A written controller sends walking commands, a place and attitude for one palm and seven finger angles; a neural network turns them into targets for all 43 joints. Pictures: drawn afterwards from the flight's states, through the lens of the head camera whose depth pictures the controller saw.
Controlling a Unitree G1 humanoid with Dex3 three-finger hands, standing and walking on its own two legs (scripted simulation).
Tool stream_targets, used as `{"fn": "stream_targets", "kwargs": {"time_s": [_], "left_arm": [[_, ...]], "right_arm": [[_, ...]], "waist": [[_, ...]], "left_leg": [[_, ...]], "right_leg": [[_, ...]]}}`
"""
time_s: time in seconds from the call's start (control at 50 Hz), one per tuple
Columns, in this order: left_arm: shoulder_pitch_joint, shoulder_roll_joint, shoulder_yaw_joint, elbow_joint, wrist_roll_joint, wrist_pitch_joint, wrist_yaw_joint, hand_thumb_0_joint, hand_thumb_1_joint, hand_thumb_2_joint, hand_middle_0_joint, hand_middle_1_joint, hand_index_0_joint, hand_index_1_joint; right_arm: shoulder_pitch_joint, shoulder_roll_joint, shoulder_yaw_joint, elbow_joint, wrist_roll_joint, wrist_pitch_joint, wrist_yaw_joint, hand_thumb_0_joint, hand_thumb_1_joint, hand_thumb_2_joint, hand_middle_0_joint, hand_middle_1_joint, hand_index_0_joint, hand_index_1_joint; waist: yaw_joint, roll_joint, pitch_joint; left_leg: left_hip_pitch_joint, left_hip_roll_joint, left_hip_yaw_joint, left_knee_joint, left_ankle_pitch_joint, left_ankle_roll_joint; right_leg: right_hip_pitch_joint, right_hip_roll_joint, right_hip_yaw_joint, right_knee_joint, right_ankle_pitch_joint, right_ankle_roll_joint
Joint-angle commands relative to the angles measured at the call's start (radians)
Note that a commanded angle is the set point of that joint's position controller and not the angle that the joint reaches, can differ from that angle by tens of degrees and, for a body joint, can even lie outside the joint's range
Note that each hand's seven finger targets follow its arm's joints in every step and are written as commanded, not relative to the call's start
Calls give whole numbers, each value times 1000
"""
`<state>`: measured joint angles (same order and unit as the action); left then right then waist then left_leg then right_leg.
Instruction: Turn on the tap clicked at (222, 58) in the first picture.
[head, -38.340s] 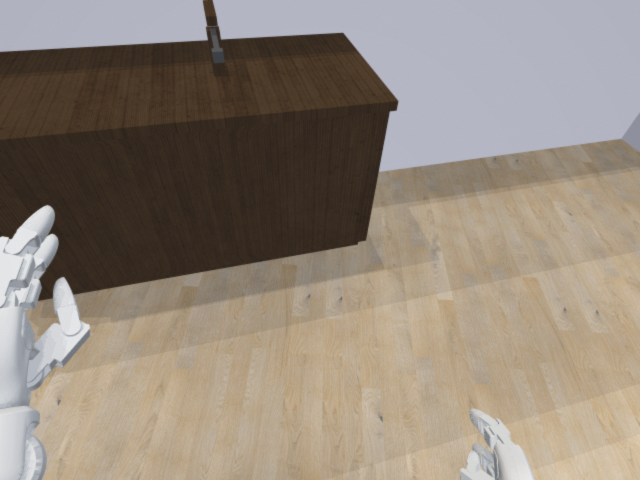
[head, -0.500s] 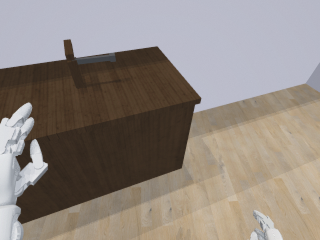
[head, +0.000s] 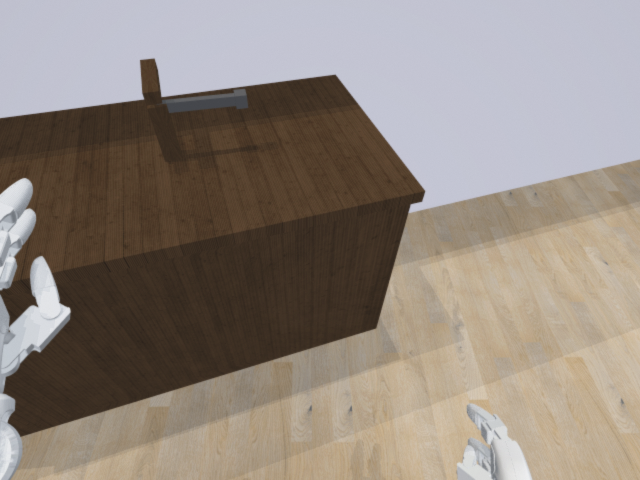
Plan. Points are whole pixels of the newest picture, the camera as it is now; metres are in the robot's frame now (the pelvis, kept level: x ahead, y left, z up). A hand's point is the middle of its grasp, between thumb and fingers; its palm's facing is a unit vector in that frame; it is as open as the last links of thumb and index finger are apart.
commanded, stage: stand and wait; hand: left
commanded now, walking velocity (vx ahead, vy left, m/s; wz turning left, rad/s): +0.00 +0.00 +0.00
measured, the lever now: (240, 98) +0.79 +0.21 +0.07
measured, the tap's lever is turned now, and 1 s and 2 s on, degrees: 86 86 86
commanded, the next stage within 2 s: none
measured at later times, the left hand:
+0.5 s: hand (56, 305) +0.23 +0.26 +0.16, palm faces +0.40 -0.85 -0.34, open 7.4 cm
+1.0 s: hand (27, 322) +0.22 +0.28 +0.16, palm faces +0.40 -0.85 -0.33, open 7.4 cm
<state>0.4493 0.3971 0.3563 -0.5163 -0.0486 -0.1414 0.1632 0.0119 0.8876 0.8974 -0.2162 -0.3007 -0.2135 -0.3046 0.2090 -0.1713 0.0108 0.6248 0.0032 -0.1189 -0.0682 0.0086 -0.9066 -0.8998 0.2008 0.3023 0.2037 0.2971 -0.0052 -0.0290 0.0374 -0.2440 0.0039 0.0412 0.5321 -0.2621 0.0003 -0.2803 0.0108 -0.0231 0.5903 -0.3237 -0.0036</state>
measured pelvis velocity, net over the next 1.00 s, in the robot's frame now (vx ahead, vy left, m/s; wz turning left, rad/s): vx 0.00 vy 0.04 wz -0.01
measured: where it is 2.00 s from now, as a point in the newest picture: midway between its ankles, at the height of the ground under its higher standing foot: outside the picture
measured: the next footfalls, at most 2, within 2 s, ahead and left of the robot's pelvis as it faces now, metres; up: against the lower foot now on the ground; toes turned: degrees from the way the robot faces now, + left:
none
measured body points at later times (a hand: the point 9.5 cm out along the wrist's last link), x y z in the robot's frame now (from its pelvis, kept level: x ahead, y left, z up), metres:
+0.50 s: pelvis +0.02 +0.02 +0.01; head +0.02 +0.02 +0.46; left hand +0.21 +0.30 +0.18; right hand +0.20 -0.22 -0.06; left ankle +0.02 +0.12 -0.73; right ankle +0.02 -0.09 -0.73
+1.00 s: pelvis +0.00 +0.04 +0.01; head +0.00 +0.04 +0.46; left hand +0.19 +0.32 +0.18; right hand +0.17 -0.19 -0.07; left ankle +0.02 +0.12 -0.73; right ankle +0.02 -0.09 -0.73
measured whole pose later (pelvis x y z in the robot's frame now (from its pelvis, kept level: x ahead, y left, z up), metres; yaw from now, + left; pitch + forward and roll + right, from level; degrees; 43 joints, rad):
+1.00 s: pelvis +0.00 +0.04 +0.01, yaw -1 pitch -1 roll -1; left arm 0.46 0.33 0.30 -0.43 -0.05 -0.13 0.16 0.01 0.89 0.90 -0.21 -0.30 -0.21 -0.30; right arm 0.20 -0.19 0.02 0.63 0.00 -0.06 -0.08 0.01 -0.91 -0.90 0.20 0.30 0.20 0.30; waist 0.01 0.01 0.00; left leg -0.19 -0.01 0.06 0.42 -0.21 0.05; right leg -0.18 0.00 0.00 0.36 -0.16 0.01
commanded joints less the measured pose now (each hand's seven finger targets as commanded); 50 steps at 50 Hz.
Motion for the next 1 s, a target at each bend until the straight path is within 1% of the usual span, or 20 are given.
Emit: {"fn": "stream_targets", "kwargs": {"time_s": [0.0, 0.02, 0.04, 0.06, 0.12, 0.14, 0.2, 0.24, 0.26, 0.42, 0.44, 0.5, 0.54, 0.56, 0.64, 0.66, 0.78, 0.88, 0.94, 0.98], "left_arm": [[6, 105, 82, -99, 6, -50, -3, 0, 900, 900, -200, -300, -200, -300], [-2, 93, 66, -103, -1, -48, -8, 0, 900, 900, -200, -300, -200, -300], [9, 72, 43, -102, -7, -43, -13, 0, 900, 900, -200, -300, -200, -300], [16, 88, 55, -122, -12, -41, -10, 0, 900, 900, -200, -300, -200, -300], [-10, 118, 74, -186, -14, -52, 0, 0, 900, 900, -200, -300, -200, -300], [-27, 148, 96, -222, -10, -54, 4, 0, 900, 900, -200, -300, -200, -300], [-26, 149, 102, -229, -12, -58, 12, 0, 900, 900, -200, -300, -200, -300], [-37, 160, 111, -231, -11, -56, 16, 0, 900, 900, -200, -300, -200, -300], [-31, 142, 98, -221, -14, -57, 16, 0, 900, 900, -200, -300, -200, -300], [-5, 92, 52, -106, -18, -41, 3, 0, 900, 900, -200, -300, -200, -300], [-22, 100, 51, -114, -16, -40, 2, 0, 900, 900, -200, -300, -200, -300], [-62, 109, 50, -134, -12, -43, 6, 0, 900, 900, -200, -300, -200, -300], [-87, 134, 65, -155, -9, -44, 9, 0, 900, 900, -200, -300, -200, -300], [-94, 120, 53, -165, -9, -47, 9, 0, 900, 900, -200, -300, -200, -300], [-79, 134, 71, -160, -8, -49, 12, 0, 900, 900, -200, -300, -200, -300], [-75, 114, 55, -151, -9, -48, 11, 0, 900, 900, -200, -300, -200, -300], [-63, 95, 44, -120, -4, -52, 9, 0, 900, 900, -200, -300, -200, -300], [-67, 101, 51, -124, -2, -57, 9, 0, 900, 900, -200, -300, -200, -300], [-88, 111, 54, -141, 2, -60, 9, 0, 900, 900, -200, -300, -200, -300], [-80, 106, 53, -140, 2, -63, 12, 0, 900, 900, -200, -300, -200, -300]], "right_arm": [[-96, -145, -52, -141, 13, -37, 3, 0, -900, -900, 200, 300, 200, 300], [-94, -143, -55, -147, 14, -36, 10, 0, -900, -900, 200, 300, 200, 300], [-98, -143, -60, -151, 19, -33, 14, 0, -900, -900, 200, 300, 200, 300], [-84, -154, -67, -149, 19, -28, 16, 0, -900, -900, 200, 300, 200, 300], [-103, -151, -56, -162, 12, -18, 6, 0, -900, -900, 200, 300, 200, 300], [-117, -157, -57, -166, 10, -16, 0, 0, -900, -900, 200, 300, 200, 300], [-125, -146, -51, -174, 10, -7, -10, 0, -900, -900, 200, 300, 200, 300], [-131, -149, -53, -179, 11, -3, -14, 0, -900, -900, 200, 300, 200, 300], [-125, -148, -53, -176, 11, -1, -14, 0, -900, -900, 200, 300, 200, 300], [-122, -157, -54, -177, 11, 16, -11, 0, -900, -900, 200, 300, 200, 300], [-128, -161, -54, -178, 9, 17, -13, 0, -900, -900, 200, 300, 200, 300], [-132, -159, -49, -178, 5, 16, -15, 0, -900, -900, 200, 300, 200, 300], [-142, -160, -46, -182, 2, 15, -21, 0, -900, -900, 200, 300, 200, 300], [-140, -154, -42, -178, 2, 13, -20, 0, -900, -900, 200, 300, 200, 300], [-141, -155, -42, -178, -2, 9, -22, 0, -900, -900, 200, 300, 200, 300], [-137, -147, -37, -172, -1, 10, -20, 0, -900, -900, 200, 300, 200, 300], [-135, -153, -41, -164, -1, 8, -17, 0, -900, -900, 200, 300, 200, 300], [-136, -154, -41, -161, -2, 5, -20, 0, -900, -900, 200, 300, 200, 300], [-143, -157, -43, -164, -4, 3, -21, 0, -900, -900, 200, 300, 200, 300], [-139, -150, -39, -153, -5, 1, -20, 0, -900, -900, 200, 300, 200, 300]], "waist": [[-1, -12, -113], [-13, -74, -136], [-13, -88, -135], [-12, -78, -147], [-2, 8, -183], [2, 66, -198], [12, 97, -191], [13, 107, -182], [12, 111, -182], [7, 47, -146], [6, 71, -134], [11, 67, -126], [13, 96, -118], [14, 106, -120], [17, 122, -124], [16, 97, -118], [14, 97, -111], [15, 81, -116], [14, 124, -106], [16, 109, -112]], "left_leg": [[-23, 101, -96, -16, 215, 45], [-33, 64, -66, 13, 144, 22], [-34, 50, -60, 23, 103, 11], [-23, 50, -57, 22, 118, 10], [61, 69, -66, -62, 252, 21], [105, 85, -73, -77, 332, 26], [155, 104, -93, -86, 414, 33], [146, 103, -102, -96, 408, 30], [146, 104, -100, -99, 406, 27], [102, 89, -89, -129, 239, 24], [92, 86, -95, -142, 224, 23], [80, 84, -99, -162, 184, 25], [80, 82, -106, -178, 178, 26], [80, 85, -108, -186, 174, 25], [74, 81, -111, -202, 146, 25], [66, 83, -111, -206, 132, 24], [39, 86, -119, -235, 37, 20], [34, 88, -124, -244, 43, 20], [28, 85, -127, -248, 33, 18], [24, 89, -129, -251, 19, 20]], "right_leg": [[172, -85, 134, -230, 382, -22], [178, -146, 205, -229, 430, -45], [170, -178, 225, -235, 420, -58], [188, -186, 239, -231, 467, -73], [200, -140, 160, -178, 523, -42], [194, -121, 134, -158, 527, -32], [159, -81, 97, -166, 464, -18], [167, -80, 97, -174, 449, -21], [173, -77, 96, -176, 445, -21], [146, -73, 120, -244, 350, -18], [140, -73, 120, -248, 330, -20], [137, -63, 112, -258, 290, -17], [131, -61, 108, -258, 279, -18], [138, -56, 100, -253, 273, -17], [145, -53, 98, -260, 257, -17], [148, -50, 91, -262, 248, -14], [143, -40, 85, -270, 195, -12], [150, -38, 75, -260, 211, -8], [141, -40, 77, -259, 205, -11], [154, -36, 75, -256, 210, -10]]}}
